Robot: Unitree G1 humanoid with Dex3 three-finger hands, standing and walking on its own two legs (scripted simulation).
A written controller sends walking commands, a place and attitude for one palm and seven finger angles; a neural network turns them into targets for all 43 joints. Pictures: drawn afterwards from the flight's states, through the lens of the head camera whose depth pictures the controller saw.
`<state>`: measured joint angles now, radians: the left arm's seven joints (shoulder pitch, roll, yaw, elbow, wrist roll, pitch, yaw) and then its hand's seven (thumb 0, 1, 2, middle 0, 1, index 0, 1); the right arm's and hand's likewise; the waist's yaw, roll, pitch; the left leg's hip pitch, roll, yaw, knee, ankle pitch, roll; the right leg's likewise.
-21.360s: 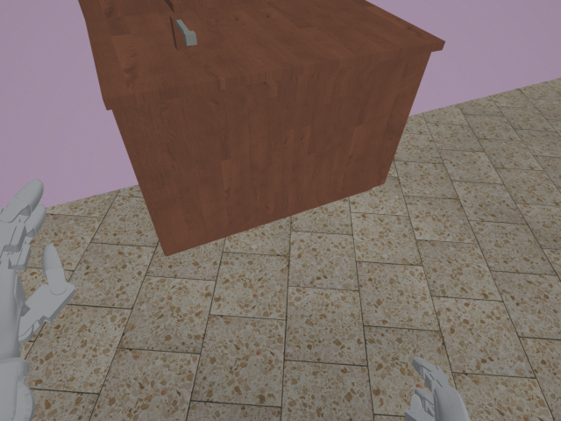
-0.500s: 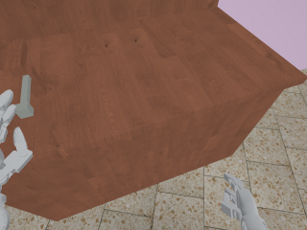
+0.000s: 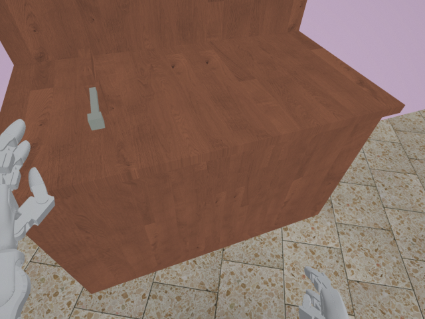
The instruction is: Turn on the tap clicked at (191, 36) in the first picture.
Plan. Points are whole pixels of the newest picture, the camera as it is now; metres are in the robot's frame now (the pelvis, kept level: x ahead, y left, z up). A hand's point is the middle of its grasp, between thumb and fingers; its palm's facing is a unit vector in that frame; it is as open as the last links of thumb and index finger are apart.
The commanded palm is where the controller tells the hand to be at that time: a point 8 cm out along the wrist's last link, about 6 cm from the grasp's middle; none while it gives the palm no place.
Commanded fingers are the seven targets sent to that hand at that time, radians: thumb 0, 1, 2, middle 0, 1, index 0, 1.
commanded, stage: come to a stop and stand still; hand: left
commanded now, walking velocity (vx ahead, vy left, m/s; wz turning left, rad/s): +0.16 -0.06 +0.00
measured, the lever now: (96, 121) +0.47 +0.30 +0.11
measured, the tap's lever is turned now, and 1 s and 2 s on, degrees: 0 0 0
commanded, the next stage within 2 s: look again from close up in 1.52 s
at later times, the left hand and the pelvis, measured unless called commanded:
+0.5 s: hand (6, 231) +0.17 +0.27 +0.18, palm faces +0.38 -0.85 -0.36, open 7.5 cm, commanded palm +0.11 +0.31 +0.17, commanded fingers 0.00 0.90 0.90 -0.20 -0.30 -0.20 -0.30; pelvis -0.05 +0.04 -0.01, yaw -1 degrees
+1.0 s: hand (9, 223) +0.19 +0.28 +0.17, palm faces +0.42 -0.83 -0.36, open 7.5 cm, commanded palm +0.14 +0.31 +0.17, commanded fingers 0.00 0.90 0.90 -0.20 -0.30 -0.20 -0.30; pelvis -0.03 +0.04 -0.01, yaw -1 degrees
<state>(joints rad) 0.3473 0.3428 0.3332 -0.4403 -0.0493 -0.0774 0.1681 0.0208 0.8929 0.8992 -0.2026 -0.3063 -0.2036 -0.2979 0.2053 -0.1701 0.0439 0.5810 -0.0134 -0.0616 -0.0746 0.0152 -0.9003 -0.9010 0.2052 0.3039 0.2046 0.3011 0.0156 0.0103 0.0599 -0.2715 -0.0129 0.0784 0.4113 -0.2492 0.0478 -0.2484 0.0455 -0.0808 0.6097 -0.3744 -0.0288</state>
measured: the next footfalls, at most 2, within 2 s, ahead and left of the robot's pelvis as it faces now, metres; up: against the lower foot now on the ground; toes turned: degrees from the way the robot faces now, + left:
right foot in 0.06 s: +0.06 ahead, -0.08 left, +0.00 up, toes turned -4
left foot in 0.32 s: +0.06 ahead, +0.16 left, +0.00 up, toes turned +1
